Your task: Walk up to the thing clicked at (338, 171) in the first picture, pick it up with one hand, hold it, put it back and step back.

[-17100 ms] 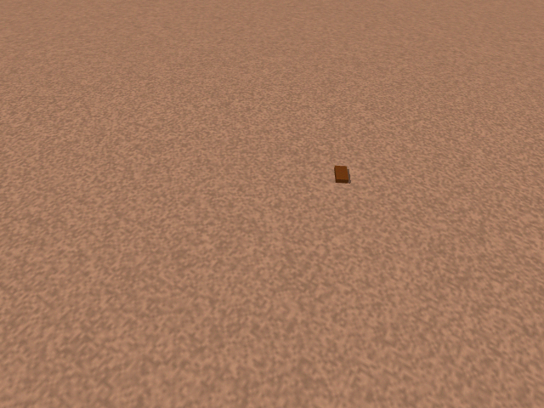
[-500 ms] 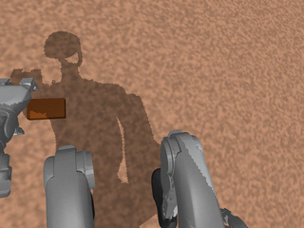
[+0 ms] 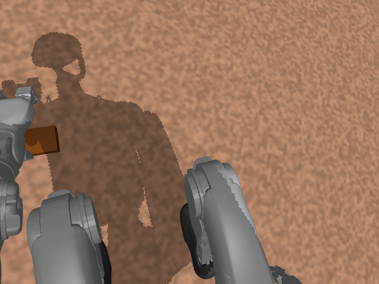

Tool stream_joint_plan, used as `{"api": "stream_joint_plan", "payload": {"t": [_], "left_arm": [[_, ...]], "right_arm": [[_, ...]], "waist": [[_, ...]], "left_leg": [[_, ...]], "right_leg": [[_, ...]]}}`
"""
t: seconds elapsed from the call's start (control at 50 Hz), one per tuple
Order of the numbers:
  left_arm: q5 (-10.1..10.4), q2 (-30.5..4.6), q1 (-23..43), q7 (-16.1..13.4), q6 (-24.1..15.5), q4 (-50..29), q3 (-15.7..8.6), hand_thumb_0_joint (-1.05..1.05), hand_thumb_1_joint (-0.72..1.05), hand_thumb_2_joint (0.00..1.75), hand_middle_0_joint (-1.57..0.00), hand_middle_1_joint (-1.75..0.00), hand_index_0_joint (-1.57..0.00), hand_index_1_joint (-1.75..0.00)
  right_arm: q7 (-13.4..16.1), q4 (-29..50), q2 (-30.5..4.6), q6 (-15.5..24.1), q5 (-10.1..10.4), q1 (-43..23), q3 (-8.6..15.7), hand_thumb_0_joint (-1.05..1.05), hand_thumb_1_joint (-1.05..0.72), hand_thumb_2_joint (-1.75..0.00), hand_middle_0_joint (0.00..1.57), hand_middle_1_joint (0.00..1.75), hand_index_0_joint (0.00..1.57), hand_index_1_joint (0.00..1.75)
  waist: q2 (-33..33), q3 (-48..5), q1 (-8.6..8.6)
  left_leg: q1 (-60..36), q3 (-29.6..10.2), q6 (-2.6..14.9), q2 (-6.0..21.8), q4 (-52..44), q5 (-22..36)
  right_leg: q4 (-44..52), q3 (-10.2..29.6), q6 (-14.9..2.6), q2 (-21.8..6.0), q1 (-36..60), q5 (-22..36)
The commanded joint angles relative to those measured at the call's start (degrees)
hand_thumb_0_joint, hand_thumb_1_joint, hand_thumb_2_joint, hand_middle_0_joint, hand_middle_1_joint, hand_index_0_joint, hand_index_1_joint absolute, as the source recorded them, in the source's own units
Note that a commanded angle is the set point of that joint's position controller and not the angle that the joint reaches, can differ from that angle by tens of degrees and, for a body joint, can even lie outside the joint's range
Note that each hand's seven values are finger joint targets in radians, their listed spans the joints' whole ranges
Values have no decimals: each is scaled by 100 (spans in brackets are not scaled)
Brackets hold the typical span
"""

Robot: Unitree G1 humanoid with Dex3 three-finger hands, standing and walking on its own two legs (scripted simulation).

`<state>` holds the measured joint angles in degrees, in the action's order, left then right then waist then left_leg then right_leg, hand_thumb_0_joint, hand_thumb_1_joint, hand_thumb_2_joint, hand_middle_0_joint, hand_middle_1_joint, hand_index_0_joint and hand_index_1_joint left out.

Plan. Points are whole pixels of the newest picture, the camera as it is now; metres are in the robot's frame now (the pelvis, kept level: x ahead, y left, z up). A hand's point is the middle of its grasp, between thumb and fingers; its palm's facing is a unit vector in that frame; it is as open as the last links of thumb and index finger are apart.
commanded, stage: approach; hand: left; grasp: from above
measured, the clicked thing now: (33, 142) +0.46 +0.26 -0.30
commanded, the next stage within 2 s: close in in 0.06 s
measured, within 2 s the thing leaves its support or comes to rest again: neither
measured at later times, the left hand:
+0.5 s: hand (20, 138) +0.45 +0.26 -0.21, palm faces -0.46 -0.06 -0.88, open 13.3 cm
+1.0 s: hand (27, 145) +0.45 +0.27 -0.27, palm faces -0.49 -0.08 -0.87, open 13.8 cm
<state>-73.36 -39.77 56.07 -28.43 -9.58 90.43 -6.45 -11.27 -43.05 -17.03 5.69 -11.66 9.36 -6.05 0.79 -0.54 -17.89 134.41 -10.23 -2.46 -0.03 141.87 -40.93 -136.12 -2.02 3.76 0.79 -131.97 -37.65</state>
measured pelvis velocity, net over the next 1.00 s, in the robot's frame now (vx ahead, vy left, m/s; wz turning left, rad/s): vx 0.01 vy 0.01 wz -0.07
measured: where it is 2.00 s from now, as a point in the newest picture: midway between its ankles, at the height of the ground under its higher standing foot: (153, 272)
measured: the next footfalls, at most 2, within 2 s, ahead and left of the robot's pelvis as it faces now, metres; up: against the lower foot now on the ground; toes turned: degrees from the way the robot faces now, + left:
none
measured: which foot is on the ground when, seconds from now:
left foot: down 0.00-1.00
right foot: down 0.00-1.00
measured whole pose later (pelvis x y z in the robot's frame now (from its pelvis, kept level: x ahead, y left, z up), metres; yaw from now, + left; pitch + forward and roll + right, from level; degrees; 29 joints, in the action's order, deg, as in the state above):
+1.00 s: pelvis +0.01 +0.01 -0.02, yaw -4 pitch +29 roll -12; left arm -78.1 -50.0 55.8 -37.5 -17.1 97.8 -6.7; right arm -15.5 -43.5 -17.9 11.1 -18.6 6.5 -12.4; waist -5.2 7.1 -20.4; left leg 134.8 -14.6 -2.4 -0.6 148.7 -44.2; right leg -139.3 -5.1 4.7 1.7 -130.2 -39.6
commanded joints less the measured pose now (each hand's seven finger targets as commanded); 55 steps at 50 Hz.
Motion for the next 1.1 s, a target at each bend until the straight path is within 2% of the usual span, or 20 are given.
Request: {"api": "stream_joint_plan", "payload": {"t": [0.0, 0.02, 0.04, 0.06, 0.08, 0.1, 0.12, 0.18, 0.26, 0.32, 0.38, 0.4, 0.5, 0.58, 0.64, 0.68, 0.78, 0.88, 1.0, 1.08], "left_arm": [[174, -1488, 1512, 87, -218, -917, 24, 0, -47, 95, -17, -92, -16, -93], [148, -1615, 1566, 152, -294, -928, -106, 0, -47, 96, -18, -91, -16, -92], [150, -1518, 1751, 219, -425, -1345, 15, 0, -49, 98, -17, -91, -16, -93], [168, -1247, 1903, 288, -521, -1384, 206, 0, -46, 96, -20, -89, -18, -91], [133, -1289, 1838, 315, -603, -1395, 147, 0, -44, 97, -21, -90, -19, -92], [153, -986, 1980, 353, -682, -1534, 415, 0, -42, 101, -23, -92, -21, -94], [133, -1028, 2157, 332, -766, -1695, 468, 0, -40, 100, -22, -95, -21, -96], [6, -924, 1881, 191, -805, -854, 572, 0, -45, 96, -16, -97, -16, -96], [-284, -1032, 1915, -96, -779, -286, 549, 0, -42, 95, -16, -97, -17, -96], [-456, -1336, 1960, -381, -754, -249, 323, 0, -39, 95, -18, -96, -19, -95], [-620, -1358, 2112, -644, -643, -30, 302, 0, -40, 94, -17, -93, -18, -93], [-592, -1435, 2160, -742, -616, -155, 224, 0, -42, 93, -16, -93, -16, -92], [-574, -1414, 2065, -920, -373, 380, 210, 0, -47, 96, -14, -90, -13, -92], [-428, -1732, 1941, -987, -335, 209, 20, 0, -49, 97, -13, -91, -11, -92], [-436, -1898, 1726, -921, -323, 637, -138, 0, -49, 97, -12, -91, -11, -92], [-386, -2193, 1798, -936, -420, 333, -297, 0, -49, 98, -13, -89, -11, -91], [-348, -2042, 1627, -910, -626, 413, -176, 0, -50, 97, -12, -91, -10, -93], [-404, -2186, 1467, -1078, -817, 199, -131, 0, -46, 95, -14, -90, -13, -91], [-470, -2216, 1467, -1455, -714, 104, -93, 0, -47, 95, -15, -87, -13, -89], [-465, -2028, 1456, -1559, -500, 592, -14, 0, -46, 95, -16, -86, -13, -88]], "right_arm": [[74, 135, -1398, 36, 27, 882, 540, 0, -91, -90, 20, 30, 20, 30], [93, 89, -1498, 30, 15, 1011, 598, 0, -91, -90, 20, 30, 20, 30], [122, 111, -1423, 10, 54, 991, 621, 0, -91, -90, 20, 30, 20, 30], [136, -58, -1402, 2, 41, 1182, 614, 0, -91, -90, 20, 30, 20, 30], [142, 8, -1444, 4, 14, 1176, 666, 0, -91, -90, 20, 30, 20, 30], [147, -67, -1373, 5, 47, 1220, 654, 0, -91, -90, 20, 30, 20, 30], [162, -117, -1368, -26, 58, 1238, 670, 0, -91, -90, 20, 30, 20, 30], [194, -118, -1410, -43, 30, 1232, 622, 0, -91, -90, 20, 30, 20, 30], [200, -131, -1418, -49, -40, 1100, 489, 0, -90, -90, 20, 30, 20, 30], [172, -40, -1475, -26, -81, 968, 455, 0, -90, -90, 20, 30, 20, 30], [86, -10, -1475, 58, -216, 873, 375, 0, -90, -89, 20, 30, 20, 30], [64, -10, -1482, 74, -221, 848, 368, 0, -90, -89, 20, 30, 20, 30], [-99, 11, -1569, 271, -353, 778, 270, 0, -90, -90, 20, 30, 20, 30], [-167, 84, -1664, 360, -405, 751, 212, 0, -90, -90, 20, 30, 20, 30], [-214, 46, -1779, 430, -441, 811, 198, 0, -90, -90, 20, 30, 20, 30], [-210, 43, -1776, 409, -466, 852, 128, 0, -90, -90, 20, 30, 20, 30], [-281, 6, -1757, 468, -566, 868, -42, 0, -90, -90, 20, 30, 20, 30], [-353, -45, -1833, 533, -662, 817, -124, 0, -90, -90, 20, 30, 20, 30], [-459, -178, -1983, 612, -731, 725, -82, 0, -90, -90, 20, 30, 20, 30], [-560, -165, -1967, 668, -758, 602, -121, 0, -90, -90, 20, 30, 20, 30]], "waist": [[1190, -3963, 42], [1013, -3760, -29], [1165, -3950, 65], [1268, -3813, -39], [1338, -3901, -61], [1317, -3956, -77], [1435, -4141, -62], [1253, -3737, -124], [1497, -3444, -109], [1759, -3540, -11], [1822, -3517, -208], [1950, -3604, -156], [1898, -3165, -378], [1887, -3564, -269], [1672, -3048, -417], [1789, -3364, -339], [1743, -3160, -502], [2003, -3180, -469], [2157, -3262, -460], [1948, -2835, -599]], "left_leg": [[-2151, 843, 463, -120, -1240, 998], [-2054, 824, 471, -136, -1225, 907], [-2143, 807, 451, -131, -1271, 927], [-2242, 807, 413, -154, -1234, 891], [-2435, 767, 391, -129, -1283, 905], [-2552, 734, 378, -115, -1292, 921], [-2615, 718, 377, -113, -1322, 915], [-2538, 678, 355, -120, -1345, 851], [-2743, 669, 324, -128, -1403, 1102], [-2924, 639, 296, -129, -1517, 1177], [-2991, 653, 297, -105, -1368, 1248], [-2938, 662, 308, -110, -1401, 1250], [-2689, 665, 342, -101, -1294, 974], [-2701, 600, 348, -61, -1220, 1040], [-2471, 563, 358, -56, -1092, 898], [-2519, 529, 359, -45, -1081, 998], [-2519, 476, 341, -20, -915, 1161], [-2778, 419, 270, 16, -881, 1314], [-2866, 345, 241, 74, -921, 1503], [-2627, 339, 276, 67, -847, 1253]], "right_leg": [[1356, -591, -485, 135, 2639, 1130], [1426, -622, -475, 116, 2570, 1037], [1460, -579, -498, 126, 2624, 1002], [1478, -653, -535, 100, 2380, 953], [1480, -689, -517, 95, 2405, 956], [1437, -715, -509, 106, 2333, 997], [1452, -694, -498, 122, 2361, 998], [1420, -808, -516, 117, 2116, 912], [1226, -883, -543, 128, 1896, 1186], [1155, -931, -564, 135, 1813, 1215], [1029, -948, -544, 143, 1792, 1365], [1072, -921, -542, 158, 1860, 1379], [1067, -934, -506, 168, 1760, 1193], [1035, -951, -504, 201, 2065, 1234], [942, -1011, -472, 191, 1844, 1119], [964, -981, -483, 213, 2184, 1219], [887, -1089, -462, 240, 2269, 1408], [819, -1182, -476, 276, 2379, 1523], [814, -1220, -465, 331, 2409, 1728], [839, -1233, -439, 342, 2256, 1574]]}}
